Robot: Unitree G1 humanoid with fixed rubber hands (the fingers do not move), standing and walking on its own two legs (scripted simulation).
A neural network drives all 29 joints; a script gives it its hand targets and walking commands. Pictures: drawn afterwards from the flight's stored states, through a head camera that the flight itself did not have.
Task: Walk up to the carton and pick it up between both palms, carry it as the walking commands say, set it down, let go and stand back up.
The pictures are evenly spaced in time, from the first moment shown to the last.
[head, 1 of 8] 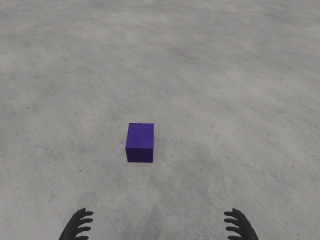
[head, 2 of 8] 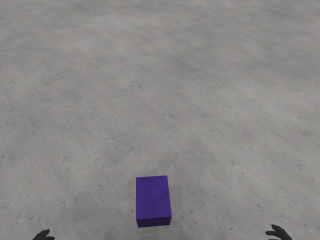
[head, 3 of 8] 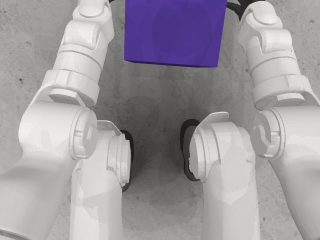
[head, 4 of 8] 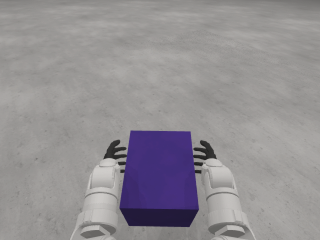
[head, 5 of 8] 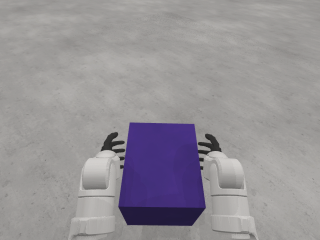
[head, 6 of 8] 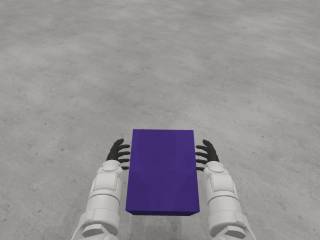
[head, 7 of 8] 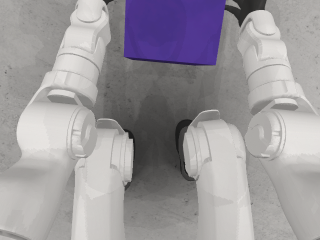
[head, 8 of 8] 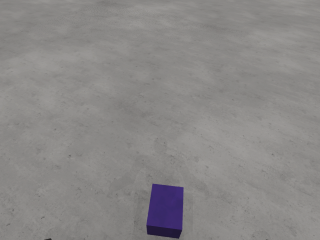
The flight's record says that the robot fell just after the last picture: no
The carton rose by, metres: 0.69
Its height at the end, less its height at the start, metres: +0.00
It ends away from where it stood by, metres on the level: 0.66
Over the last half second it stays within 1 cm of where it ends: yes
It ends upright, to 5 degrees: yes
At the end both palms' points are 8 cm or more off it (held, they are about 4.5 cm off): yes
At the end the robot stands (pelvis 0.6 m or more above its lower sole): yes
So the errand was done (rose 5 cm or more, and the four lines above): yes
